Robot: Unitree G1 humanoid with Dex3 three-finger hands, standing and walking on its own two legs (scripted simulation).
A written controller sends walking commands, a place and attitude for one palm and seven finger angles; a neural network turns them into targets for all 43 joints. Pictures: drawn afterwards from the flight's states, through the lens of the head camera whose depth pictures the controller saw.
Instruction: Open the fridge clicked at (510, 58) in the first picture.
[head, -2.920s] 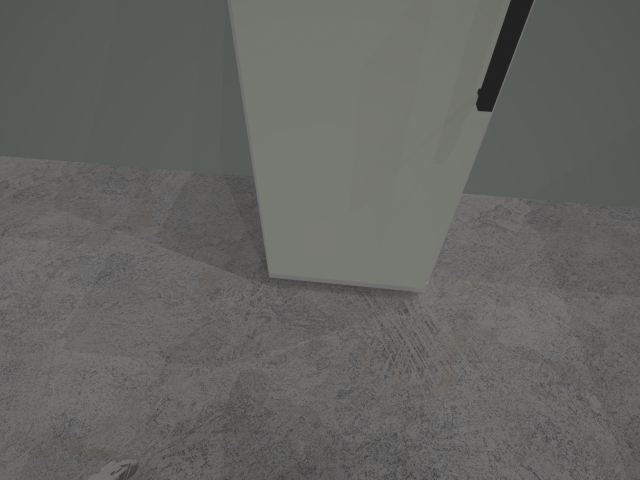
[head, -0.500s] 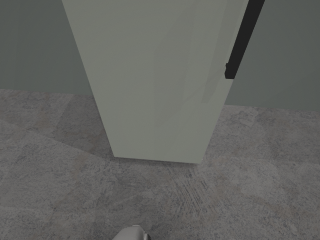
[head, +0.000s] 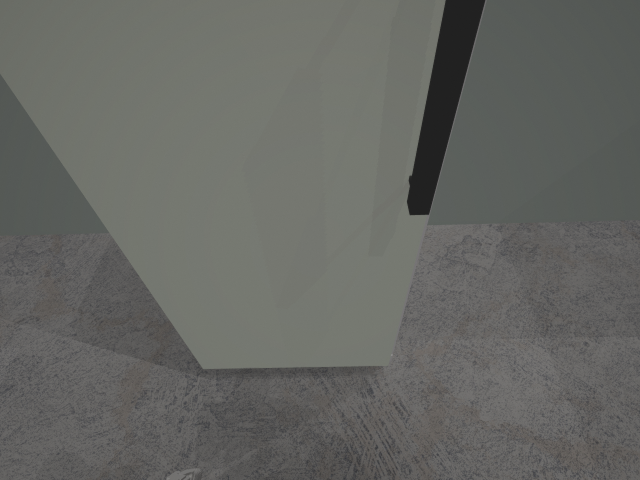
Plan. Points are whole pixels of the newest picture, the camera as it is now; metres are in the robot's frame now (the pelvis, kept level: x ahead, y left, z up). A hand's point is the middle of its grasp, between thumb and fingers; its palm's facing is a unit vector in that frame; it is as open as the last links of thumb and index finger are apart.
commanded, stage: come to a stop and stand still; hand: right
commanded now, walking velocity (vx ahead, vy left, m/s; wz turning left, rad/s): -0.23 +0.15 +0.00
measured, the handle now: (445, 55) +0.49 -0.13 +0.28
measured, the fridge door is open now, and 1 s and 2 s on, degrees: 0 0 0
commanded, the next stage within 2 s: look again from close up in 1.24 s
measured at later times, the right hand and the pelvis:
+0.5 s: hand out of the picture +0.00 -0.14 -0.17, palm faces +0.02 +0.98 -0.19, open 7.4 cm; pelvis -0.06 +0.04 +0.00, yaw +0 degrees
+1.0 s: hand out of the picture -0.10 -0.12 -0.17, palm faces +0.02 +0.98 -0.18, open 7.4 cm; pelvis -0.07 +0.04 +0.00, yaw +0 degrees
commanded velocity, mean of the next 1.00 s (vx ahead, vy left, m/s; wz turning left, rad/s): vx -0.01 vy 0.01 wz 0.00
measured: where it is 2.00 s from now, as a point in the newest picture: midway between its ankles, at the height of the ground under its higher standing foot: outside the picture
